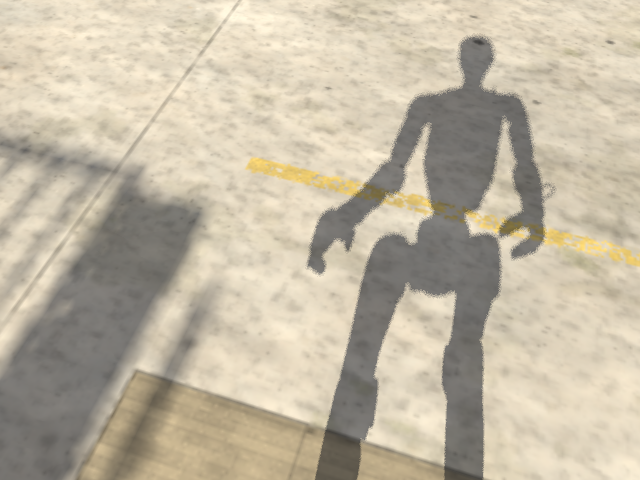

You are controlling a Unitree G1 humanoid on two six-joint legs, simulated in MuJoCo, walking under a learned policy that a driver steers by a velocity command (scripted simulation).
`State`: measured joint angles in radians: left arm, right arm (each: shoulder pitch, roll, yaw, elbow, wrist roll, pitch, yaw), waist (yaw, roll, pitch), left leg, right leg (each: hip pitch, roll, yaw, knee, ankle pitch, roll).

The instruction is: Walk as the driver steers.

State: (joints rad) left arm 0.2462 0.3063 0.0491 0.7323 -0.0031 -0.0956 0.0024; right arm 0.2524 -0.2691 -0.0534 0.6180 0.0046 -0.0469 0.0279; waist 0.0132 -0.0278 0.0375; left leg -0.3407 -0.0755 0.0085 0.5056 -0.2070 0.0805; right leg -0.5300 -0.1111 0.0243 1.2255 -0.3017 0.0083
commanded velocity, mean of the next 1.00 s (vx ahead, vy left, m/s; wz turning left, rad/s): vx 0.11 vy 0.00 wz -0.37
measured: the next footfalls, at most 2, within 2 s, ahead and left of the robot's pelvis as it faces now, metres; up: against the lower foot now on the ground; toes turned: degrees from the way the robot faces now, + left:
right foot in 0.32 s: +0.34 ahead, -0.11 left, +0.00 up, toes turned -4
left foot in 0.78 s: +0.37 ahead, +0.11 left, +0.00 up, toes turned -26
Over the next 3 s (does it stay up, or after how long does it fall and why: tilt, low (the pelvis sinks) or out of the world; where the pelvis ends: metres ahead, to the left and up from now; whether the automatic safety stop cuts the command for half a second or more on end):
stays up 0.87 -0.20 0.01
